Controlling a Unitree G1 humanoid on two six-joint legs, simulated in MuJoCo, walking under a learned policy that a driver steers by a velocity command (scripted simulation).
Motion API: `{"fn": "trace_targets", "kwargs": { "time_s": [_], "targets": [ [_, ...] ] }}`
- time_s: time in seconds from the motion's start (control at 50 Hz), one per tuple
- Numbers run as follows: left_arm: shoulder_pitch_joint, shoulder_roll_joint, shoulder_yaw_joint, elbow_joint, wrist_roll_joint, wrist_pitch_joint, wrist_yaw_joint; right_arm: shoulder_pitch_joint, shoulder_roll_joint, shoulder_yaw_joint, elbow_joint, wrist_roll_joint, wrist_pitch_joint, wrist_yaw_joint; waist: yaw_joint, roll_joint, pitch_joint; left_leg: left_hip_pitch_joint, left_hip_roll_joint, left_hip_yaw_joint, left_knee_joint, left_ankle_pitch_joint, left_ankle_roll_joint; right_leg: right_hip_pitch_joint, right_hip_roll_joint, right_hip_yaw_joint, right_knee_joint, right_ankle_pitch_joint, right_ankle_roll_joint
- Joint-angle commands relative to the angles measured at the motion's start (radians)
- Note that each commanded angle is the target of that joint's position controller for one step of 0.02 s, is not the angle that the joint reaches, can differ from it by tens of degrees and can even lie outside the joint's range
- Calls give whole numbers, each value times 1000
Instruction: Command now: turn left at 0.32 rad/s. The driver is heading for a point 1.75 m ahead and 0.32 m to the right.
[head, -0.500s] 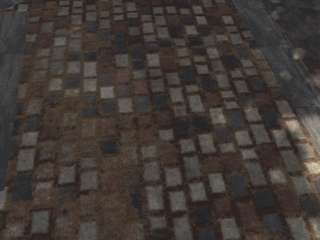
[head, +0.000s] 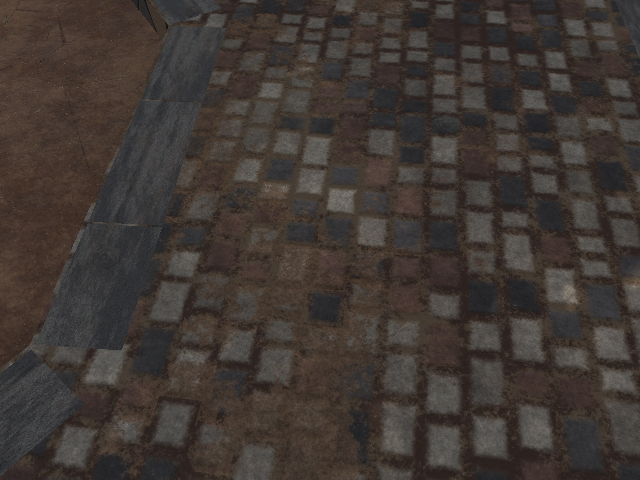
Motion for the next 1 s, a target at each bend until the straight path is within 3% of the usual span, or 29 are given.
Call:
{"fn": "trace_targets", "kwargs": {
  "time_s": [0.02, 0.04, 0.08, 0.12, 0.14, 0.22, 0.28, 0.3, 0.32, 0.34, 0.36, 0.38, 0.4, 0.46, 0.52, 0.58, 0.62, 0.7, 0.72, 0.74, 0.76, 0.78, 0.8, 0.82, 0.84, 0.86, 0.9, 0.94, 1.0],
  "targets": [
    [2, 171, 35, -70, 35, -15, 8, 39, -130, -37, -69, -20, -27, -9, -10, -275, -102, -107, 14, 29, 283, -357, -35, 91, -425, 442, -220, 378, -302],
    [-15, 153, 28, -79, 27, -20, 12, 28, -183, -58, -56, -8, -27, -12, -1, -210, -77, -128, 28, 12, 428, -338, -54, 85, -400, 409, -221, 349, -313],
    [-32, 130, 21, -72, -5, -21, 20, 51, -146, -55, -21, -6, -14, -15, -11, -155, -72, -171, 41, 10, 496, -240, -78, 126, -307, 293, -216, 184, -238],
    [19, 114, 12, -45, -20, -16, 25, 41, -72, -28, -13, -5, -13, -5, 12, -178, -50, -199, 59, 62, 407, -157, -89, 164, -247, 258, -273, -118, -206],
    [41, 128, 17, -37, -23, -10, 28, 16, -63, -21, -17, -1, -20, 2, 32, -212, -34, -205, 67, 118, 354, -147, -91, 180, -237, 255, -298, -190, -202],
    [99, 174, 28, -27, -25, -4, 32, -49, -36, -3, -22, 7, -60, 14, 74, -220, -18, -50, 86, 202, 75, -172, -63, 142, -238, 221, -308, -164, -207],
    [104, 185, 28, -19, -43, -3, 23, 44, -45, -9, 31, 12, -84, 20, 22, -186, -11, 163, 65, 246, -191, 18, -9, 39, -233, 198, -276, -164, -209],
    [109, 165, 21, -16, -42, -7, 19, 87, -50, -13, 55, 12, -87, 20, -1, -167, -19, 265, 60, 246, -242, 55, 9, -19, -220, 185, -245, -159, -191],
    [96, 115, 4, -20, -33, -17, 13, 160, -64, -18, 73, 15, -89, 14, -38, -142, -58, 411, 108, 185, -236, 47, 29, -110, -194, 156, -174, -164, -149],
    [48, 28, -23, -44, -12, -33, 1, 272, -107, -27, 92, 12, -90, 4, -85, 2, -105, 554, 270, -28, -285, -35, 73, -252, -108, 47, 80, -179, -79],
    [-4, 36, -22, -107, -26, -55, 3, 310, -232, -60, 100, -4, -90, 15, -94, 236, -68, 531, 454, -348, -386, -257, 209, -458, -20, -66, 279, -275, -38],
    [-34, 125, 4, -108, -43, -68, 6, 297, -177, -47, 98, -9, -106, 20, -105, 159, 18, 482, 485, -422, -430, -346, 273, -552, -75, -4, 456, -311, -36],
    [-5, 146, 14, -95, -52, -75, -3, 265, -123, -28, 98, -8, -119, 20, -76, 138, 58, 475, 448, -360, -435, -354, 254, -600, -105, 22, 517, -231, -50],
    [0, 116, 12, -72, -29, -87, -20, 215, -92, -13, 93, -2, -128, 21, -48, 90, 77, 450, 366, -176, -466, -85, 203, -606, -147, 11, 494, -35, -45],
    [-39, 64, -7, -82, -21, -87, -33, 212, -93, -13, 98, -2, -124, 16, -49, 71, 60, 375, 304, -21, -486, 132, 192, -509, -127, -38, 350, 115, 1],
    [-119, 35, -24, -110, -25, -86, -39, 246, -119, -20, 122, 2, -123, 12, -73, 77, 69, 290, 280, 65, -488, 202, 177, -374, -91, -64, 163, 241, 20],
    [-159, 43, -26, -128, -30, -86, -46, 278, -135, -25, 142, 9, -124, 12, -80, 77, 84, 276, 305, 67, -492, 200, 176, -320, -75, -65, 97, 276, 8],
    [-149, 88, -13, -142, -31, -90, -54, 279, -153, -34, 172, 18, -116, 10, -36, 79, 77, 379, 360, 71, -427, 355, 145, -269, -64, -50, 23, 222, -52],
    [-106, 108, -4, -134, -28, -89, -50, 271, -164, -37, 174, 15, -111, 8, -7, 88, 36, 401, 354, 86, -357, 532, 132, -195, -38, -72, 18, 191, -72],
    [-1, 137, 14, -107, -26, -87, -41, 264, -164, -35, 176, 12, -104, 6, 54, 85, -42, 392, 322, 122, -213, 717, 110, -43, -6, -101, 9, 179, -99],
    [161, 175, 34, -63, -27, -81, -29, 274, -142, -24, 175, 4, -98, 1, 127, 74, -156, 298, 276, 158, -5, 746, 78, 201, -16, -94, 31, 182, -128],
    [298, 274, 55, -46, -3, -77, -19, 367, -48, 7, 141, -8, -105, 5, 123, -121, -336, -46, 176, 193, 390, 399, 16, 605, -278, 270, 39, 78, -253],
    [348, 261, 48, -24, -13, -77, -30, 424, 14, 28, 157, 3, -125, 8, 103, -311, -469, -230, 35, 79, 618, -303, -9, 715, -409, 693, -168, -214, -335],
    [291, 183, 25, -26, -23, -78, -26, 300, -97, 0, 145, 35, -139, 17, 121, -229, -308, -345, 93, 39, 713, -281, 4, 602, -384, 658, -241, -319, -286],
    [213, 161, 17, -35, -24, -77, -22, 210, -125, -6, 116, 45, -147, 20, 99, -167, -166, -383, 146, 85, 698, -189, 19, 454, -358, 526, -257, -261, -254],
    [153, 142, 11, -42, -16, -77, -20, 165, -116, -4, 111, 28, -152, 16, 70, -92, -94, -352, 189, 110, 649, -104, 22, 313, -323, 421, -273, -144, -242],
    [92, 106, 2, -51, 8, -84, -22, 196, -85, -5, 126, 13, -138, 15, 4, -121, -58, -242, 240, 102, 582, -5, 18, 142, -263, 300, -327, -5, -241],
    [85, 96, 2, -39, -3, -99, -23, 218, -54, 0, 142, 10, -119, 13, -20, -118, -46, -214, 251, 114, 539, 17, 1, 81, -245, 225, -374, 63, -260],
    [114, 120, 8, -12, -9, -108, -15, 122, -47, 3, 111, -6, -112, 7, -9, -85, 12, -300, 263, 123, 405, 141, -32, 70, -238, 150, -417, 149, -270]
  ]
}}
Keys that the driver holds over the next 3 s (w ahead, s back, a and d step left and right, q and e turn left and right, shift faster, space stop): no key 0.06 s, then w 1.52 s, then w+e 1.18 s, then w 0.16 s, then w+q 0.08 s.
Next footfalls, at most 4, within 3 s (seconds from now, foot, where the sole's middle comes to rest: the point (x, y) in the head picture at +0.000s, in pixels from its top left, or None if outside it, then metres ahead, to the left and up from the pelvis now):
0.32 left None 0.04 0.13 -0.77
0.76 right None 0.39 -0.11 -0.77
1.30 left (278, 381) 0.69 0.14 -0.77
1.84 right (374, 269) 0.99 -0.10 -0.77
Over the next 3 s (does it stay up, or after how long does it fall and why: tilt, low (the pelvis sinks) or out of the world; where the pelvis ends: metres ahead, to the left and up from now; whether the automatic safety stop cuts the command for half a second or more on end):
stays up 1.40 -0.23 0.00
